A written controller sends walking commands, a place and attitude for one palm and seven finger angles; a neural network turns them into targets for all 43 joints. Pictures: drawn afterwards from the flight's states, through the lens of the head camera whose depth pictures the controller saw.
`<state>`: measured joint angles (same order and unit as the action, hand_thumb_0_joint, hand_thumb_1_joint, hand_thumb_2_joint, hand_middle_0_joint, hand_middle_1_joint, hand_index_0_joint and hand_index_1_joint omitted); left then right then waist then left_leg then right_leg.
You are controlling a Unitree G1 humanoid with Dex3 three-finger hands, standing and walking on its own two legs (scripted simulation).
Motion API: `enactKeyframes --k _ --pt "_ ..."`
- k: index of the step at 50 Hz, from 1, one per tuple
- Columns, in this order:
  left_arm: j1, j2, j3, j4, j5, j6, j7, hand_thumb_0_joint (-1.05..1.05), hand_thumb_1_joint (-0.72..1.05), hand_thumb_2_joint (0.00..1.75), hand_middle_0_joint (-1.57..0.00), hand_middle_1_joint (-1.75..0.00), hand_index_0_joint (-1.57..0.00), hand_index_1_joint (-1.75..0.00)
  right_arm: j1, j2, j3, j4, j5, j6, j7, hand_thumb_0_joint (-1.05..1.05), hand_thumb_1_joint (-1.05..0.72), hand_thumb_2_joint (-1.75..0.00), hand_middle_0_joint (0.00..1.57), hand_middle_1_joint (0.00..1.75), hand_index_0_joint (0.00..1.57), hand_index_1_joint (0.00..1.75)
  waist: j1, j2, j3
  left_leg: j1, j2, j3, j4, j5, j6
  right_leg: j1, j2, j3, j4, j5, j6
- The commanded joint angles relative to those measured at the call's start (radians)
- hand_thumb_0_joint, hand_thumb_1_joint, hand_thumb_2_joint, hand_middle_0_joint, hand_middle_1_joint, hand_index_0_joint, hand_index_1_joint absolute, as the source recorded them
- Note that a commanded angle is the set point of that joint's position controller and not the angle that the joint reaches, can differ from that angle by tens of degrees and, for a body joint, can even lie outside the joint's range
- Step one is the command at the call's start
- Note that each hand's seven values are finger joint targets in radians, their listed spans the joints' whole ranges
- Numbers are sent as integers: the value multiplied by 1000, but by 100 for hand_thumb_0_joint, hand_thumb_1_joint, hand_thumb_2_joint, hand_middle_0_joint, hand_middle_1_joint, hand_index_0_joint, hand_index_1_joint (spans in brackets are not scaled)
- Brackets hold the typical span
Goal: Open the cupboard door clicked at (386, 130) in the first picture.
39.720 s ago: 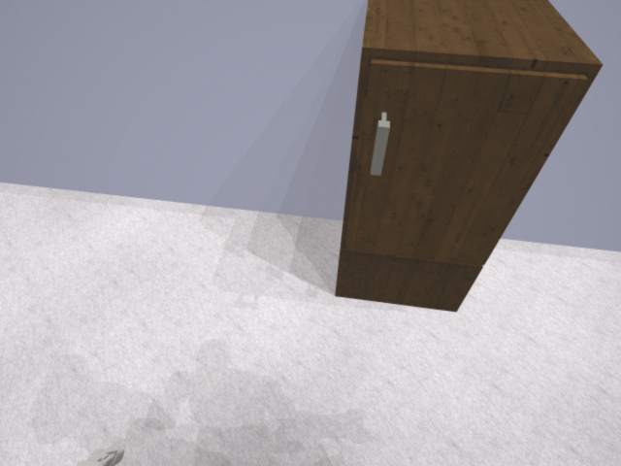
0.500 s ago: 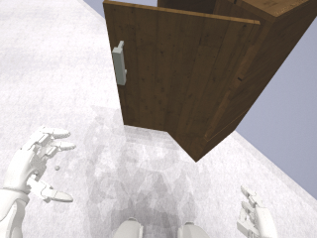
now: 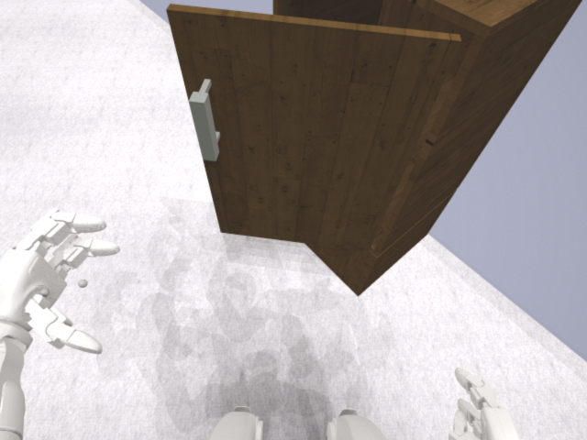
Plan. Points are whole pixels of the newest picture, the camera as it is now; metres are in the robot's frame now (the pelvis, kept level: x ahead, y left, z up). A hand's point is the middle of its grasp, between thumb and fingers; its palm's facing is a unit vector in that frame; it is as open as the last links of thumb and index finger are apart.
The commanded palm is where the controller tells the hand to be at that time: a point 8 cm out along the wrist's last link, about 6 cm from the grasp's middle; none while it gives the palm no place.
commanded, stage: raise the hand with hooked fingers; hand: left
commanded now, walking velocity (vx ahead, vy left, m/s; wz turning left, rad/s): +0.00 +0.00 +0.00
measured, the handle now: (208, 120) +0.61 +0.18 +0.04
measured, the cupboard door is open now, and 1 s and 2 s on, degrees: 42 42 42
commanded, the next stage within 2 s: move the hooked fingers beside the handle in 0.32 s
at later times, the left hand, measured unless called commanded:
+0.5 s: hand (80, 289) +0.28 +0.27 +0.06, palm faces -0.07 -1.00 -0.04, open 14.0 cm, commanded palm +0.27 +0.32 +0.06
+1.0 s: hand (121, 220) +0.38 +0.26 +0.06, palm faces -0.09 -1.00 -0.03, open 14.0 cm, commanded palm +0.37 +0.31 +0.06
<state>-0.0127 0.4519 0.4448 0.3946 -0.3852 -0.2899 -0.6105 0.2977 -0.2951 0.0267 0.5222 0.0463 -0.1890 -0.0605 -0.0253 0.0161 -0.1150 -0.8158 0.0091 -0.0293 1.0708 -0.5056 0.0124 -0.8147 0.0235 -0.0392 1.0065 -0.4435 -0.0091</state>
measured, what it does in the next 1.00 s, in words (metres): stands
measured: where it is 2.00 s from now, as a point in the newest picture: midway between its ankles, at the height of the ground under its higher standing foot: outside the picture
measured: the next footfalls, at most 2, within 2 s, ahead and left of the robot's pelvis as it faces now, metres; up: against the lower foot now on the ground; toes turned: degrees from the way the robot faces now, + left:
none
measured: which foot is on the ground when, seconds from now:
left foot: down 0.00-1.00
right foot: down 0.00-1.00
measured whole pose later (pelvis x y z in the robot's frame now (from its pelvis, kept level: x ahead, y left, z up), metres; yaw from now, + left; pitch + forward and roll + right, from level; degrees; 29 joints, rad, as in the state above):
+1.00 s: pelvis -0.01 +0.00 -0.01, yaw -1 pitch +17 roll -2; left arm -0.44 0.51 0.43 0.78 -0.27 -0.32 -0.56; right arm 0.33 -0.29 0.04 0.57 0.04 -0.10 -0.06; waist -0.07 0.01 -0.12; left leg -0.90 0.01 -0.02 1.10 -0.50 0.01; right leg -0.91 0.02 -0.03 1.04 -0.44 -0.01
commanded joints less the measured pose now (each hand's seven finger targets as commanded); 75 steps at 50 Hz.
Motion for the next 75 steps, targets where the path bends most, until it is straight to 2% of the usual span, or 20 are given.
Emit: enactKeyframes --k 1,4,21,24,27,31,39,42,46,50,52,57,59,62,65,69,70,71,73,75 --pt "-130 256 107 -181 -38 -60 6 0 -50 30 -30 -120 -30 -120 -13 -144 -61 -148 -2 -51 -6 0 -90 -90 20 30 20 30 24 58 -277 129 -15 1 -158 314 8 198 11 10 -122 206 -22" --pt "-156 274 113 -225 -36 -77 15 0 -50 30 -30 -120 -30 -120 -12 -143 -62 -149 -4 -54 -7 0 -90 -90 20 30 20 30 25 95 -294 153 -13 -1 -155 330 7 194 14 11 -113 213 -28" --pt "-177 249 84 -184 -30 -72 -1 0 -50 30 -30 -120 -30 -120 -26 -139 -53 -151 1 -46 -12 0 -90 -90 20 30 20 30 11 80 -257 142 -13 -7 -166 255 7 168 13 9 -127 149 -24" --pt "-303 267 80 -156 -24 -77 5 0 -50 30 -30 -120 -30 -120 -20 -146 -51 -129 -2 -45 -25 0 -90 -90 20 30 20 30 -5 82 -237 123 -10 -12 -152 224 7 137 14 13 -122 116 -27" --pt "-395 235 27 -119 -6 -75 5 0 -50 30 -30 -120 -30 -120 -11 -145 -49 -111 1 -46 -34 0 -90 -90 20 30 20 30 -23 93 -252 148 -9 -17 -156 199 7 103 9 11 -124 95 -23" --pt "-493 278 37 -53 23 -61 12 0 -50 30 -30 -120 -30 -120 -3 -150 -45 -97 -2 -33 -35 0 -90 -90 20 30 20 30 -19 103 -287 139 -8 -18 -152 222 4 110 5 12 -109 115 -26" --pt "-523 320 78 49 38 -62 32 0 -50 30 -30 -120 -30 -120 24 -151 -48 -106 -5 4 -16 0 -90 -90 20 30 20 30 4 83 -350 128 -8 -6 -145 309 4 169 8 17 -92 208 -29" --pt "-563 318 73 112 50 -61 38 0 -50 30 -30 -120 -30 -120 41 -154 -51 -95 -4 23 -12 0 -90 -90 20 30 20 30 -14 52 -334 95 -5 4 -141 282 8 158 6 24 -101 203 -19" --pt "-725 321 39 176 76 -82 38 0 -50 30 -30 -120 -30 -120 62 -161 -52 -70 -3 41 -15 0 -90 -90 20 30 20 30 -43 76 -323 94 -2 -1 -134 251 11 102 6 26 -96 171 -21" --pt "-811 360 55 228 95 -106 44 0 -50 30 -30 -120 -30 -120 91 -167 -56 -46 -8 58 -14 0 -90 -90 20 30 20 30 -45 79 -379 121 2 -9 -121 293 8 97 10 23 -79 198 -24" --pt "-851 345 38 255 105 -112 47 0 -50 30 -30 -120 -30 -120 101 -164 -58 -37 -9 66 -11 0 -90 -90 20 30 20 30 -50 95 -400 127 1 -5 -110 309 10 90 8 26 -74 213 -20" --pt "-928 414 74 334 135 -116 64 0 -50 30 -30 -120 -30 -120 129 -170 -56 -18 -14 95 -5 0 -90 -90 20 30 20 30 -48 103 -424 123 5 -10 -98 359 8 91 8 23 -59 257 -23" --pt "-948 395 57 351 139 -117 67 0 -50 30 -30 -120 -30 -120 139 -168 -56 -21 -16 104 -1 0 -90 -90 20 30 20 30 -56 113 -439 140 6 -10 -89 395 8 76 14 20 -51 278 -25" --pt "-1017 433 72 414 159 -119 77 0 -50 30 -30 -120 -30 -120 152 -172 -54 -8 -17 124 2 0 -90 -90 20 30 20 30 -71 85 -423 88 7 -3 -80 354 14 81 12 28 -53 271 -17" --pt "-1028 461 92 427 168 -132 79 0 -50 30 -30 -120 -30 -120 171 -174 -56 -6 -23 138 6 0 -90 -90 20 30 20 30 -64 107 -482 122 9 -4 -68 416 12 96 15 29 -42 320 -19" --pt "-1067 491 102 500 179 -128 73 0 -50 30 -30 -120 -30 -120 183 -174 -50 -4 -24 161 8 0 -90 -90 20 30 20 30 -83 75 -445 49 7 3 -53 391 22 107 19 36 -40 331 -17" --pt "-1110 469 74 505 183 -127 68 0 -50 30 -30 -120 -30 -120 185 -174 -48 4 -24 166 9 0 -90 -90 20 30 20 30 -103 89 -439 59 10 4 -54 381 23 85 18 36 -47 325 -12" --pt "-1117 511 105 521 189 -126 69 0 -50 30 -30 -120 -30 -120 192 -181 -49 5 -26 170 7 0 -90 -90 20 30 20 30 -97 78 -447 44 11 5 -48 366 23 91 18 39 -46 314 -12" --pt "-1164 505 76 549 204 -122 67 0 -50 30 -30 -120 -30 -120 192 -180 -43 7 -25 177 7 0 -90 -90 20 30 20 30 -118 93 -423 19 10 3 -43 330 26 64 19 41 -48 280 -11" --pt "-1235 532 82 527 207 -136 66 0 -50 30 -30 -120 -30 -120 205 -186 -44 20 -30 181 4 0 -90 -90 20 30 20 30 -123 141 -471 81 14 -11 -37 370 21 36 22 35 -38 288 -15"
